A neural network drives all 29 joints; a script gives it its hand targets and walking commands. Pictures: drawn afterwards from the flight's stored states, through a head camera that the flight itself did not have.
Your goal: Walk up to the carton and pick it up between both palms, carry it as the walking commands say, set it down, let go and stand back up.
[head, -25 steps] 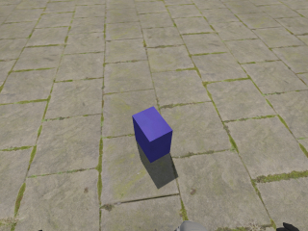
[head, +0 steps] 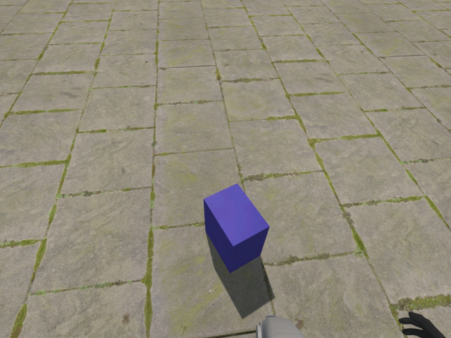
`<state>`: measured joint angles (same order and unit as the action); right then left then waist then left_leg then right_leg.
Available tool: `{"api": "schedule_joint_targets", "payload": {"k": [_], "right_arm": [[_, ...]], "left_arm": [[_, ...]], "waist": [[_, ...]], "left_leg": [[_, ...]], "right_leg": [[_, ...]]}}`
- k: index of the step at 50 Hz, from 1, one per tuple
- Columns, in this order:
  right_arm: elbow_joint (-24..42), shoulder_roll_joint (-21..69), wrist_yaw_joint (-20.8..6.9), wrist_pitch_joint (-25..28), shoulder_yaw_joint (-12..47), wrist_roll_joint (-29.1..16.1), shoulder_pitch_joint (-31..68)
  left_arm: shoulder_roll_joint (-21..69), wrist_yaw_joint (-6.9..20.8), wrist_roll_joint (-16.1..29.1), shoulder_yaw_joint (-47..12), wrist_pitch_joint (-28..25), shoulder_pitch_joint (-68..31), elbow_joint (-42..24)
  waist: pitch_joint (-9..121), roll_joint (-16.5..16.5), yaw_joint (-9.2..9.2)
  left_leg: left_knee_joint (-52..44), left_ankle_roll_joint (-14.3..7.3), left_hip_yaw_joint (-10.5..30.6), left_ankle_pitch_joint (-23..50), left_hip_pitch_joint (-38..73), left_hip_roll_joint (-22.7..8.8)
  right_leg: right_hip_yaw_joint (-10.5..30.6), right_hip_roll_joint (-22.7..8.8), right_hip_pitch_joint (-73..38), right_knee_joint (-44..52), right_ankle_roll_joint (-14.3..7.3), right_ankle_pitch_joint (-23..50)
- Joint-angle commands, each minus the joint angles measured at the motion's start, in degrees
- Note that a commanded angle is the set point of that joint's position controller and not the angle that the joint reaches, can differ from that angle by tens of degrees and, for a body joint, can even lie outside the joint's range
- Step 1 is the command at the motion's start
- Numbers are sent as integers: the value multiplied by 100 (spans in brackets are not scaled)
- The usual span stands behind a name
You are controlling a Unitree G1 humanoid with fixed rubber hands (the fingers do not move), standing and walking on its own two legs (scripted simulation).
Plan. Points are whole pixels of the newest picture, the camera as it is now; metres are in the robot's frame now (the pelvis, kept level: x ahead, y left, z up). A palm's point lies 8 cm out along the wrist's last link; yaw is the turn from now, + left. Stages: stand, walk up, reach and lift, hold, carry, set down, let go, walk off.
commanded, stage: walk up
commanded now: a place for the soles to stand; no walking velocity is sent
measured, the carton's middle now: (233, 229) +0.62 -0.05 -0.61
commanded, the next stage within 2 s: none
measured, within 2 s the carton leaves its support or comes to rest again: neither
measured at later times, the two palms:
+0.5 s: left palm (65, 298) +0.21 +0.31 -0.08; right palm (404, 305) +0.19 -0.33 -0.09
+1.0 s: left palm (82, 275) +0.24 +0.28 -0.06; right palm out of the picture +0.14 -0.46 -0.05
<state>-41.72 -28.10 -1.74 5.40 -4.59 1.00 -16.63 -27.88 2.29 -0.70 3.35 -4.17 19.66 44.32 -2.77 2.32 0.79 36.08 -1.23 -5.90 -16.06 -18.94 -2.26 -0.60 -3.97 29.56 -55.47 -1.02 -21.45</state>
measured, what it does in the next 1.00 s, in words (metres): walks ahead: right foot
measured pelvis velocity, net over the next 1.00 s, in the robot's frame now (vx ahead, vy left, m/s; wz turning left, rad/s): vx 0.09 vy -0.07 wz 0.10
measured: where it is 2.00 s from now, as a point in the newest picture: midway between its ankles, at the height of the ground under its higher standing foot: outside the picture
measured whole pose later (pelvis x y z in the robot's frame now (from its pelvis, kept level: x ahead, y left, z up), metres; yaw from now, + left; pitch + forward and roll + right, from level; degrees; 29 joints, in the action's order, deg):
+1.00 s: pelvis +0.09 -0.07 +0.00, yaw +6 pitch +0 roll +1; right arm -52.4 -30.9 6.3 5.5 -5.9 1.9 -21.3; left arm -29.9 7.3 -4.0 7.2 4.5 2.0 40.9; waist -4.8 4.1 1.2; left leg 33.4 3.7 5.0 -20.0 -13.8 -4.3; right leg 3.3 -4.4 29.5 -48.9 -0.3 -22.7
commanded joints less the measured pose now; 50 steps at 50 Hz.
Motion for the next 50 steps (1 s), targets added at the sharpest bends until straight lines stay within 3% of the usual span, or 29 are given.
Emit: {"api": "schedule_joint_targets", "payload": {"k": [1, 3, 5, 6, 7, 8, 9, 10, 12, 13, 14, 15, 16, 19, 21, 38, 39, 40, 41, 42, 44, 47, 50], "right_arm": [[234, -1226, 71, 39, -283, 26, -53], [234, -1160, 102, -27, -222, -7, 109], [229, -1020, 128, -116, -113, -60, 189], [204, -837, 151, -135, -23, -60, 76], [229, -568, 170, -131, 78, -85, -64], [194, -547, 232, -184, 92, -128, -72], [40, -775, 286, -220, 39, -142, -11], [-78, -785, 304, -204, 40, -133, -130], [-452, -800, 327, -146, 24, -86, -473], [-528, -960, 322, -97, 19, -31, -351], [-516, -1103, 301, -51, 23, -14, 15], [-561, -1119, 282, -31, 41, -40, 324], [-646, -1054, 279, -35, 75, -63, 483], [-921, -813, 303, -57, 172, -109, 550], [-1073, -757, 303, -86, 191, -116, 648], [-1958, -645, 230, -270, 275, -58, 1689], [-1910, -1515, 472, -204, -142, -73, 142], [-1898, -1833, 595, -147, -290, -52, -293], [-1686, -1903, 698, -87, -435, -28, -393], [-1445, -1764, 791, -40, -462, -63, -205], [-1103, -1540, 856, 31, -444, -49, 4], [-779, -1749, 851, 106, -443, 71, -219], [-515, -1944, 868, 97, -472, 139, -423]], "left_arm": [[-701, 20, 8, 249, 26, 127, -241], [-613, -16, 22, 248, 70, 65, -187], [-678, -68, -3, 289, 69, 68, -67], [-809, -106, -27, 322, 58, 56, -32], [-1074, -148, -64, 360, 22, 110, -43], [-1430, -162, 2, 383, 6, -161, -198], [-1389, -165, 38, 362, 26, -245, -149], [-1338, -197, 51, 318, 53, -414, -103], [-1092, -189, 98, 189, 151, -970, -60], [-832, -159, 109, 93, 195, -1139, -31], [-706, -143, 113, 50, 219, -1133, 17], [-703, -141, 117, 53, 224, -1136, 130], [-727, -144, 114, 65, 218, -1182, 261], [-824, -165, 108, 49, 161, -1311, 513], [-783, -174, 123, 10, 169, -1434, 656], [-568, -152, 66, -154, 270, -2040, 1703], [-1118, 75, -344, 313, 453, -2359, 700], [-844, 186, -317, 252, 574, -2570, 352], [-759, 251, -391, 273, 673, -2666, 3], [-762, 289, -385, 303, 733, -2435, -149], [-743, 393, -322, 370, 758, -2157, -355], [-690, 533, -347, 470, 805, -2293, -799], [-817, 531, -324, 591, 815, -2212, -1027]], "waist": [[46, -1242, -50], [194, -1342, -118], [374, -1084, -240], [455, -654, -294], [654, 322, -314], [781, 689, -268], [696, 545, -281], [670, 628, -203], [648, 705, 91], [484, 333, 68], [317, -94, -91], [313, -234, -196], [352, -163, -222], [628, -121, -156], [692, -193, -127], [424, -302, -139], [249, 382, 208], [15, -445, 390], [-90, -597, 349], [-88, -493, 107], [-45, -534, -97], [125, -856, -2], [353, -1116, -2]], "left_leg": [[-1276, -1116, 1112, 1698, 10, -1384], [-897, -977, 922, 2232, -108, -1325], [-285, -650, 680, 1277, -400, -1055], [132, -473, 524, 886, -654, -899], [994, -205, 225, 381, -1032, -540], [1435, 2, 233, -1371, -1080, -12], [1529, -22, 574, -1999, -924, -107], [1240, -42, 622, -1782, -817, -154], [-6, -73, 449, -580, 149, -88], [-476, -113, 904, -419, 192, -301], [-706, -244, 1476, -236, -42, -588], [-793, -327, 1579, 72, -144, -786], [-718, -330, 1410, 402, -178, -780], [-461, -135, 882, 1092, 70, -432], [-543, -110, 820, 1314, 329, -406], [-1988, 27, 846, 700, 1075, -594], [-1780, -540, 1780, 372, 1310, -943], [-2059, -982, 2860, 243, 2229, -1710], [-2136, -1369, 3485, 79, 2344, -2231], [-1917, -1385, 3228, 361, 2196, -2251], [-1613, -1130, 2537, 776, 1667, -1832], [-1144, -1058, 2030, 1701, 752, -1404], [-689, -1049, 2042, 1801, 266, -1268]], "right_leg": [[-194, -96, -257, 844, 20, 373], [-398, 133, -823, 1321, -11, 733], [-393, 322, -1560, 1966, -180, 1072], [-41, 157, -1990, 2292, -326, 1111], [1271, -805, -2351, 2762, -559, 1421], [2521, -1671, -1957, 3132, -1330, 1226], [2505, -1695, -1729, 3048, -1578, 1187], [2208, -1566, -1625, 2880, -1511, 1379], [1264, -1073, -1017, 2542, -939, 1481], [768, -749, -758, 2259, -609, 1378], [461, -379, -737, 1979, -402, 1226], [243, -203, -1010, 1887, -303, 1111], [179, -206, -1288, 1945, -300, 1231], [502, -546, -1732, 2184, -516, 2322], [433, -539, -1762, 2237, -510, 2589], [320, -374, -2136, 3612, -110, 1711], [-200, -35, -1289, 2489, -177, 541], [-72, 127, 452, 1551, -60, -104], [503, -40, 1329, 475, 27, -351], [820, -208, 1546, -10, 12, -236], [909, -356, 1269, -31, -3, -106], [522, -166, 379, 347, 106, -202], [138, 52, -333, 803, 69, -186]]}}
